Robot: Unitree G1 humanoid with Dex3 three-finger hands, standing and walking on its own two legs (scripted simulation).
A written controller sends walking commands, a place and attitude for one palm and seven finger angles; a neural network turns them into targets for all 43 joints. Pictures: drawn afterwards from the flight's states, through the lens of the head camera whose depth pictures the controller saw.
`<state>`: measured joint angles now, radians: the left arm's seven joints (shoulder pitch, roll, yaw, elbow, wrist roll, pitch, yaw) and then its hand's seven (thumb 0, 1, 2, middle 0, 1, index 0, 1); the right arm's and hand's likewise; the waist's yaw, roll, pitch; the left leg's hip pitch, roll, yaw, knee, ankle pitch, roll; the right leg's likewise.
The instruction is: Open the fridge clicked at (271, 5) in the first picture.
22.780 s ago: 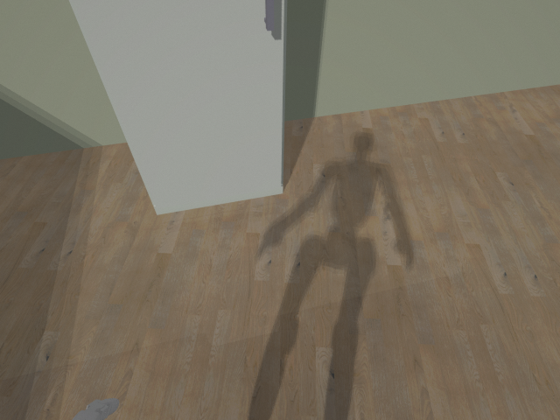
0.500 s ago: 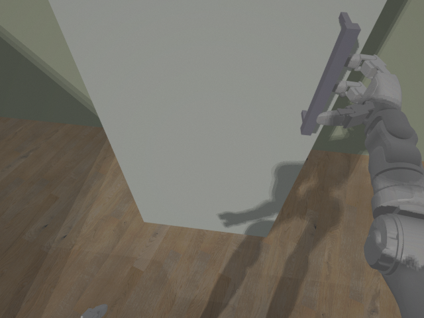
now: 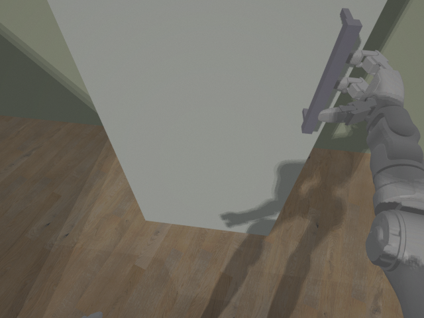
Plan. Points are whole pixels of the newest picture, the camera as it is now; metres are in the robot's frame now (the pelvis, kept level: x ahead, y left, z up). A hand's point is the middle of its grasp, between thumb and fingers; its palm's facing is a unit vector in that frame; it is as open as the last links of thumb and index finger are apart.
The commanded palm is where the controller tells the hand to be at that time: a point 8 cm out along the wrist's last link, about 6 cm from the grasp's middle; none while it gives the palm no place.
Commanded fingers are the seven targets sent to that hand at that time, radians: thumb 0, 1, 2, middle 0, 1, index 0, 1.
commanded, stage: slide the fingers in behind the handle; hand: right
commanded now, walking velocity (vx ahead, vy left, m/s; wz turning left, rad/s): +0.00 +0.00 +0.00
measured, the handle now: (323, 79) +0.53 -0.13 +0.19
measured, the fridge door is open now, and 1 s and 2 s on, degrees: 0 0 0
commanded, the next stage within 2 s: grip the handle and tug to test in 1.64 s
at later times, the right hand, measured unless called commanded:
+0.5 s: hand (333, 94) +0.47 -0.14 +0.19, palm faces -0.02 +1.00 +0.01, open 14.0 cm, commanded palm +0.45 -0.18 +0.19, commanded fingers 0.00 0.50 -0.30 0.30 1.20 0.30 1.20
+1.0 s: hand (320, 95) +0.47 -0.11 +0.19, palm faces -0.02 +1.00 +0.01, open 14.0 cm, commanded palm +0.44 -0.16 +0.19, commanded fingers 0.00 0.50 -0.30 0.30 1.20 0.30 1.20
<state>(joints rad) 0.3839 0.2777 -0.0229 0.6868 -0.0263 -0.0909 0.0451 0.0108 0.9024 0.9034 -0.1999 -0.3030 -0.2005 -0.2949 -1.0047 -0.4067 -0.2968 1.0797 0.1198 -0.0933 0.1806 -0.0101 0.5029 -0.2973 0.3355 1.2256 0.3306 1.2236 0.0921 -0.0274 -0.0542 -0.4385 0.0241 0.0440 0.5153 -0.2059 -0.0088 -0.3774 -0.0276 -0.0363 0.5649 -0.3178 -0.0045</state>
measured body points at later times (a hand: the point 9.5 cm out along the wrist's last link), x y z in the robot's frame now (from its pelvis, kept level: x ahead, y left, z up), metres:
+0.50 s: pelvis +0.00 +0.00 +0.00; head +0.03 +0.01 +0.45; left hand +0.09 +0.26 -0.11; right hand +0.47 -0.19 +0.20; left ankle +0.03 +0.13 -0.73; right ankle -0.03 -0.11 -0.73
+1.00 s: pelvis +0.00 +0.01 +0.00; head +0.02 +0.02 +0.45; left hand +0.07 +0.26 -0.12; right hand +0.47 -0.17 +0.19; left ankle +0.03 +0.13 -0.73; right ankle -0.03 -0.11 -0.73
